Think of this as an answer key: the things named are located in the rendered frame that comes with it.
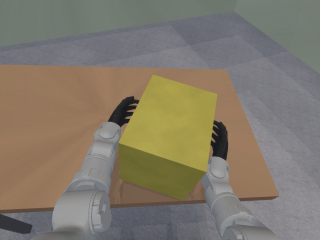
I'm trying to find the table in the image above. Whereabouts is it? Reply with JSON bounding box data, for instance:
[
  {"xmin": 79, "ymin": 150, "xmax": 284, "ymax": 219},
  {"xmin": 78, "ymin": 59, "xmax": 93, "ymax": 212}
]
[{"xmin": 0, "ymin": 64, "xmax": 280, "ymax": 234}]

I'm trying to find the robot left upper arm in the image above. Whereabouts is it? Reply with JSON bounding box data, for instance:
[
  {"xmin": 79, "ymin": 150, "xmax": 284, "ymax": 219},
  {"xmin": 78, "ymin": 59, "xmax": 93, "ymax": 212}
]
[{"xmin": 30, "ymin": 188, "xmax": 112, "ymax": 240}]

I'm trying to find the left robot hand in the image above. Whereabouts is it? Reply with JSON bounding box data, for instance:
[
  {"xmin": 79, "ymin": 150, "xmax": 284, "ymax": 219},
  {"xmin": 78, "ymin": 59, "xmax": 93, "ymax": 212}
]
[{"xmin": 108, "ymin": 96, "xmax": 139, "ymax": 128}]

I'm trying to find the robot right upper arm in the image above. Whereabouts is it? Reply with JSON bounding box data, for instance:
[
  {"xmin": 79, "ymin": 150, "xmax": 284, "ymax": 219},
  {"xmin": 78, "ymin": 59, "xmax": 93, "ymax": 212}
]
[{"xmin": 222, "ymin": 224, "xmax": 279, "ymax": 240}]

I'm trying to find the carton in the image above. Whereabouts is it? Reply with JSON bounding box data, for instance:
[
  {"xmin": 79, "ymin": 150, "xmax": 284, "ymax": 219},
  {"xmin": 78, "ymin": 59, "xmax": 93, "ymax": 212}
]
[{"xmin": 118, "ymin": 75, "xmax": 218, "ymax": 200}]

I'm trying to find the right robot forearm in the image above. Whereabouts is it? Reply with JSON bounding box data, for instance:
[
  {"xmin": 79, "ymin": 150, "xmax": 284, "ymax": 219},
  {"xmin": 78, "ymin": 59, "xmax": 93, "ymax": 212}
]
[{"xmin": 200, "ymin": 156, "xmax": 267, "ymax": 238}]

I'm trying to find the left robot forearm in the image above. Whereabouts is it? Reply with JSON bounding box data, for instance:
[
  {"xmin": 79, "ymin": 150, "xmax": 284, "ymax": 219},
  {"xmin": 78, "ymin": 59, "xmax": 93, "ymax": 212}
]
[{"xmin": 52, "ymin": 121, "xmax": 121, "ymax": 229}]

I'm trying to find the right robot hand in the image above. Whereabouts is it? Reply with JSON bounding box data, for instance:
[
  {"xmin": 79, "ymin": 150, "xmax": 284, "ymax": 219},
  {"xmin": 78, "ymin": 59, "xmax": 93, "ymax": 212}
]
[{"xmin": 210, "ymin": 120, "xmax": 228, "ymax": 160}]

